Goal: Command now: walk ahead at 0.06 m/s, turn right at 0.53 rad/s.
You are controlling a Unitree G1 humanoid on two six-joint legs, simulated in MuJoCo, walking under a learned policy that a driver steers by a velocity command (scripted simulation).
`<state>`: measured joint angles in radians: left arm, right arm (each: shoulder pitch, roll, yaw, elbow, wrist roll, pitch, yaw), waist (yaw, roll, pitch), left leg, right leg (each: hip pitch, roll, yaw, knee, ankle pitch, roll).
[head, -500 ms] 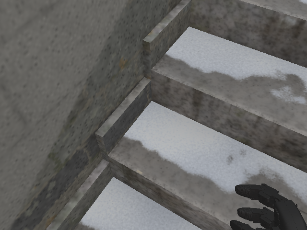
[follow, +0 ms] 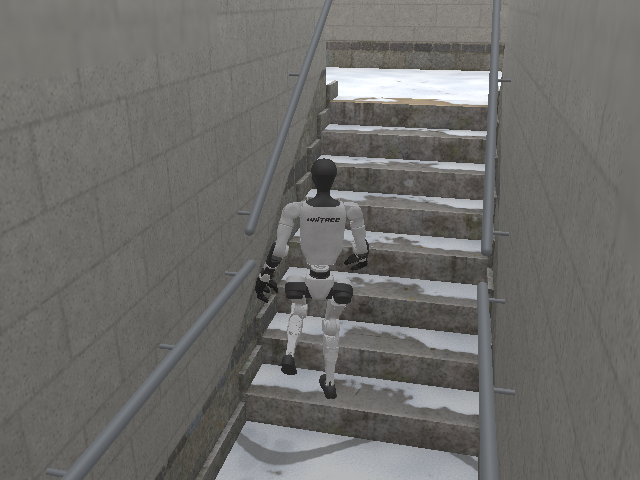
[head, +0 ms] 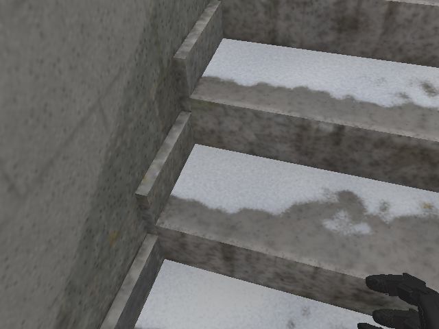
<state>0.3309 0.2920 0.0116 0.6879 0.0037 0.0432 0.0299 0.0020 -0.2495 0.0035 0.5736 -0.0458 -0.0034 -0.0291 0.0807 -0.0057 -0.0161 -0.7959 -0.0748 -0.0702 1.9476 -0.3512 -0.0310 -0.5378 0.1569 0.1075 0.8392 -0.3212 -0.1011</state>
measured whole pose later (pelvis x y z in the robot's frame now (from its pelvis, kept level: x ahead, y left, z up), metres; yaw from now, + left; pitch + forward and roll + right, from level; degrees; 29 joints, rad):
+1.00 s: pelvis +0.01 -0.11 +0.02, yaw -23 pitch -1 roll -2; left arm 0.14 0.09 -0.03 0.61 0.00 0.03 0.05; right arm 0.29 -0.16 -0.01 0.76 0.00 0.03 -0.03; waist -0.04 0.05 0.00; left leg -0.27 0.06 -0.05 0.67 -0.34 -0.04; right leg -0.29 0.06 -0.06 0.58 -0.27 -0.04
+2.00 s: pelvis +0.19 -0.10 +0.07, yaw -8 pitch +5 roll +3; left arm 0.63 0.11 -0.01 1.00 -0.01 -0.04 0.04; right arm -0.07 -0.07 0.14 0.45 0.01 -0.10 0.02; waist 0.07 -0.02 0.03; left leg -0.96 0.05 0.12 1.29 -0.46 0.07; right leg 0.00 -0.07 0.14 0.21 -0.16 -0.04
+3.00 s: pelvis +0.63 -0.40 +0.38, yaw -21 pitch +2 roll +4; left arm 0.47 0.05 -0.08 1.09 0.06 -0.05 -0.01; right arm 0.06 -0.03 0.11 0.74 0.02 -0.03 0.02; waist 0.02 0.04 -0.12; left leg -1.46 -0.04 -0.02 2.03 0.13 0.11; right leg -0.17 -0.04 -0.23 0.48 -0.36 -0.09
